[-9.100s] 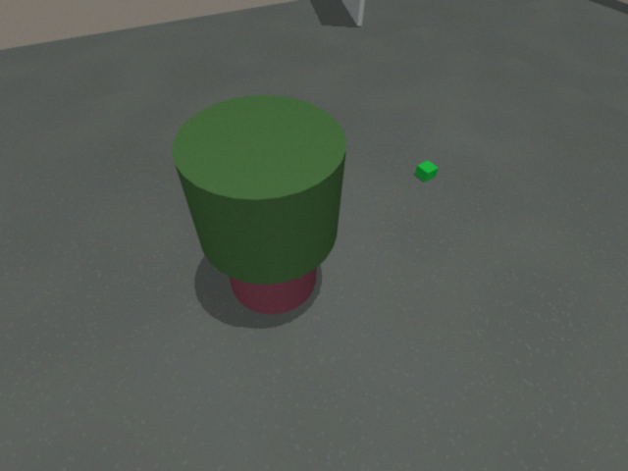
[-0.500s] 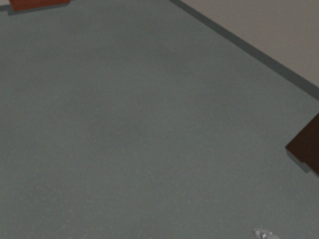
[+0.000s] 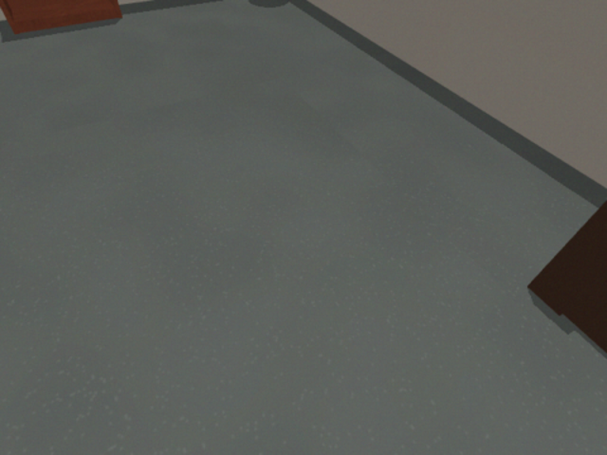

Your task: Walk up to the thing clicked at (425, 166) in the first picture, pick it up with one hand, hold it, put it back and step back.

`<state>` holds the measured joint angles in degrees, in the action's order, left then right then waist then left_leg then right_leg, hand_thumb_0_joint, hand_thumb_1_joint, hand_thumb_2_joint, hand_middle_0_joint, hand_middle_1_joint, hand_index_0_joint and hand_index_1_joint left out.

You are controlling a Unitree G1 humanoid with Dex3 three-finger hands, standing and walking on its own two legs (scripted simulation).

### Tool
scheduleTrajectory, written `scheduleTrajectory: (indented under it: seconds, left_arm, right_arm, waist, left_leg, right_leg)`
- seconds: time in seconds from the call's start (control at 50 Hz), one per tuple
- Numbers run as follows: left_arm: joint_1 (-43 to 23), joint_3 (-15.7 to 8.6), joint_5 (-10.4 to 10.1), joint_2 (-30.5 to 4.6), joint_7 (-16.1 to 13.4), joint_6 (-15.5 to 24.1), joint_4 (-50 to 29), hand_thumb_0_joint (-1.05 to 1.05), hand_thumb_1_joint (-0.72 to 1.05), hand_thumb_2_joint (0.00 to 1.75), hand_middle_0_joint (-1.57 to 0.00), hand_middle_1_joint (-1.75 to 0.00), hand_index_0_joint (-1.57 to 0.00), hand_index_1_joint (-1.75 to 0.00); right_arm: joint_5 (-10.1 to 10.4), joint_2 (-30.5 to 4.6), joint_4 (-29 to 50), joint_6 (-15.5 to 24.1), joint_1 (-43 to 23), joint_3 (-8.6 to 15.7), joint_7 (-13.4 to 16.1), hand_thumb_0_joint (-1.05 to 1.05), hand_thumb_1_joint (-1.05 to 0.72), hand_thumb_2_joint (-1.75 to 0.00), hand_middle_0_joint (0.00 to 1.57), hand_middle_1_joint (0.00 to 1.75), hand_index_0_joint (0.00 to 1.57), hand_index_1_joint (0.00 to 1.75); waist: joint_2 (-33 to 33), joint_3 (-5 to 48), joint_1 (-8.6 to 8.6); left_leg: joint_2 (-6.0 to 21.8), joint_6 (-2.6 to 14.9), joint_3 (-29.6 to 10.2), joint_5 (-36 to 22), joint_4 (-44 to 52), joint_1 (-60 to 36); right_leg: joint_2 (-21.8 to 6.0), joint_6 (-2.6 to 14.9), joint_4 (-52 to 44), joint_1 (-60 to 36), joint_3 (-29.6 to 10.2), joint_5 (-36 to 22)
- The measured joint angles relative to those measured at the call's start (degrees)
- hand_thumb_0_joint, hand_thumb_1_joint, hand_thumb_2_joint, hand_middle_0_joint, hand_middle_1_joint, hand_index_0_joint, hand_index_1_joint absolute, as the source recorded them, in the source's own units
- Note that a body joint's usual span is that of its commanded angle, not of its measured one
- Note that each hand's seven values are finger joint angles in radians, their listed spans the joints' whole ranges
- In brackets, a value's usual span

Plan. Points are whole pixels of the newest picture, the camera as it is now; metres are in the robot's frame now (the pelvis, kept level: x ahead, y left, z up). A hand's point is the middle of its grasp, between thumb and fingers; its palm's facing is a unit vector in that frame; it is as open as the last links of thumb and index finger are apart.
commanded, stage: stand
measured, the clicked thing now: out of the picture +0.14 +1.44 -0.75
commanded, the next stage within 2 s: walk up in 0.84 s
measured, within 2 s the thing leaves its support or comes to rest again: neither
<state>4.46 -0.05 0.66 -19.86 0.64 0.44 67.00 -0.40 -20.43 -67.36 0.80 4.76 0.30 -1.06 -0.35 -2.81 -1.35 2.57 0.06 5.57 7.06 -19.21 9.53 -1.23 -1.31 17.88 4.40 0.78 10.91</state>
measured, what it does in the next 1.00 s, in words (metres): stands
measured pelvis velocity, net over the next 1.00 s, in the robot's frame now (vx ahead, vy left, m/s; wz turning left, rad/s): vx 0.00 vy -0.01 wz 0.20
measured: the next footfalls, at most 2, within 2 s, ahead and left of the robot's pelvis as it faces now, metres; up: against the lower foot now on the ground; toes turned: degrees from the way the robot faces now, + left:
right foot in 1.12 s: +0.07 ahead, -0.14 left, +0.00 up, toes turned +22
left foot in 1.58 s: -0.04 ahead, +0.04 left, +0.00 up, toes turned +44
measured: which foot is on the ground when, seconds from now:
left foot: down 0.00-1.00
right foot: down 0.00-0.86, up 0.88-1.00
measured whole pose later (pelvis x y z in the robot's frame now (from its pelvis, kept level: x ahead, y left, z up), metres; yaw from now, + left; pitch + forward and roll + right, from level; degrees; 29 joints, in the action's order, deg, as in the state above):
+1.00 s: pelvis +0.00 -0.01 +0.00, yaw +12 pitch +0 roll +1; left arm 0.7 -3.8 0.8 -23.0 1.5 -3.0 54.0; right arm -1.2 -19.8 -58.5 -0.5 11.7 3.7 0.1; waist -2.6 -6.5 -2.7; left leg -2.9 0.7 -4.8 4.2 -19.4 15.2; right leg 0.0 0.0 47.2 18.1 -1.8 25.4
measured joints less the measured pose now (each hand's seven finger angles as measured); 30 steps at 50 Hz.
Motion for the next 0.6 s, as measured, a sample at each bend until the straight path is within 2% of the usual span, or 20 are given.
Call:
scheduleTrajectory:
  seconds: [0.6]
  left_arm:
    - [2.0, 0.2, 0.2, -0.3, -0.4, -0.1, -1.7, 0.0, 0.91, 0.9, -0.2, -0.3, -0.2, -0.3]
  right_arm:
    - [0.0, 0.7, 1.1, -0.1, -0.6, 0.2, 0.0, 0.0, -0.9, -0.9, 0.21, 0.3, 0.2, 0.3]
  waist:
    - [-0.3, 0.5, 0.72]
  left_leg:
    - [-1.4, 1.05, 0.0, 1.0, 0.1, -0.4]
  right_leg:
    - [-1.4, -1.08, -0.8, -0.9, 0.1, 0.6]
